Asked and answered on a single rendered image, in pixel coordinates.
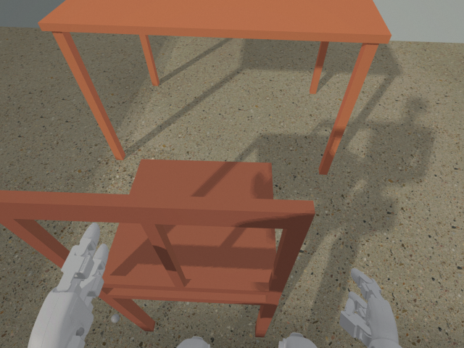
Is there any chair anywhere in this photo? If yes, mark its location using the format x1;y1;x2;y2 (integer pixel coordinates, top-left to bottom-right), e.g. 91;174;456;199
0;159;315;337

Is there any robot left hand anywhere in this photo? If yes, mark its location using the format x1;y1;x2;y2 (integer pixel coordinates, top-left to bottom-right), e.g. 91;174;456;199
28;223;109;348

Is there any table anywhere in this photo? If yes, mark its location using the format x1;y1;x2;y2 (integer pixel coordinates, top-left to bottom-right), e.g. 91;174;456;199
38;0;392;175

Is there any robot right hand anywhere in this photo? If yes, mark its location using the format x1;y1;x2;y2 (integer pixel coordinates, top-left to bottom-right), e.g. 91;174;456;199
339;268;399;348

